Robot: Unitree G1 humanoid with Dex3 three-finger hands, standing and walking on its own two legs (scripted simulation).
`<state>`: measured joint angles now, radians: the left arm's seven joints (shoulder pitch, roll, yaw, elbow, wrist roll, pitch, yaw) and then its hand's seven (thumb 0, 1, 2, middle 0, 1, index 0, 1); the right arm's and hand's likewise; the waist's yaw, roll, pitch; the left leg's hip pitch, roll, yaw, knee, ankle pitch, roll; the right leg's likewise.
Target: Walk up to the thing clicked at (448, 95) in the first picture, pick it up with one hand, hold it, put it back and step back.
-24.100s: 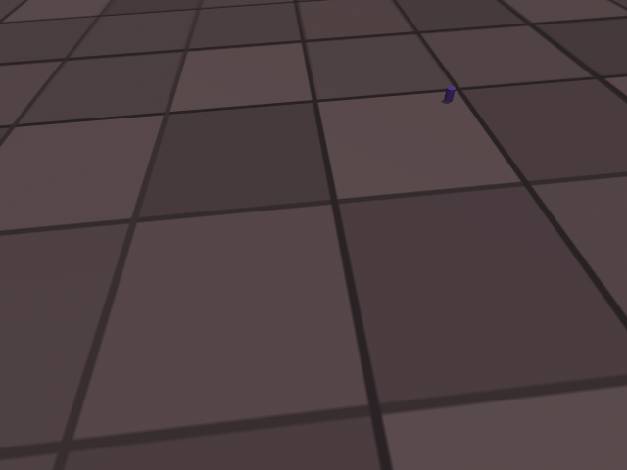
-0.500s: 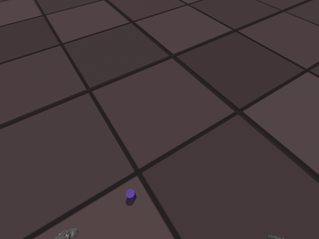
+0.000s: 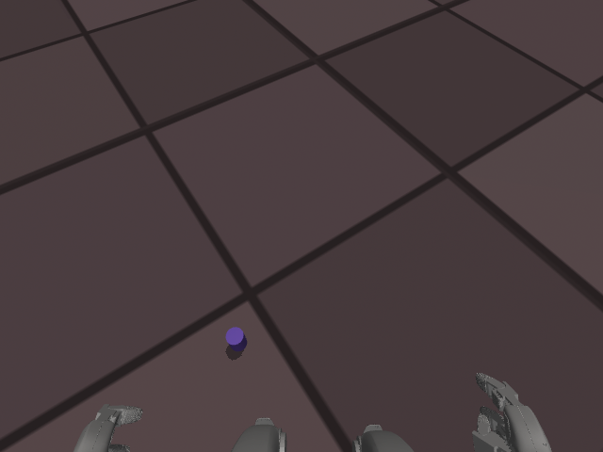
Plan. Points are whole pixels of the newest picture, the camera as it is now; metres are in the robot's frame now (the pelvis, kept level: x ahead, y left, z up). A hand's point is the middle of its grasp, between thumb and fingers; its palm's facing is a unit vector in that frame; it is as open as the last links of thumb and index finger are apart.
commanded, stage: rise first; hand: left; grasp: from above
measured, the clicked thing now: (236, 339) +0.45 +0.23 -0.67
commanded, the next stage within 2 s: none
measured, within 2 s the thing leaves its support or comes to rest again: neither
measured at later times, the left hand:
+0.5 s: hand out of the picture +0.15 +0.28 -0.22, palm faces -0.33 -0.76 -0.56, open 13.9 cm
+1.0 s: hand (184, 382) +0.29 +0.29 -0.41, palm faces -0.49 -0.25 -0.83, open 13.8 cm
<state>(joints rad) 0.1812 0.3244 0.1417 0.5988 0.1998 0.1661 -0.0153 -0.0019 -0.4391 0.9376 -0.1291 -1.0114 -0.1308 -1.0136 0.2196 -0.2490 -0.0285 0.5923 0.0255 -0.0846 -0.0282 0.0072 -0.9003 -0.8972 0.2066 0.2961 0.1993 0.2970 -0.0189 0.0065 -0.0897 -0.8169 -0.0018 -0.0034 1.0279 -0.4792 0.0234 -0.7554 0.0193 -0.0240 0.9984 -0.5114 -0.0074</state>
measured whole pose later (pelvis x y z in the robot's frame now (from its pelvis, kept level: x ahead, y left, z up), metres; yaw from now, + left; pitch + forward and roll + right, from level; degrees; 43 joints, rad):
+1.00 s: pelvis -0.09 -0.01 -0.28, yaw -4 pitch +34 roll -4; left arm -0.57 0.61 0.13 1.01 0.92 -0.22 0.13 0.00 -0.50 0.99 -0.12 -1.03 -0.11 -1.04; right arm 0.11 -0.27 -0.04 0.73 -0.02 -0.12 0.06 0.01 -0.90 -0.90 0.21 0.30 0.20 0.30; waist -0.04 0.02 -0.13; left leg -2.04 0.03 -0.05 2.07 -0.63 0.02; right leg -1.97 0.03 -0.09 2.05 -0.69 -0.03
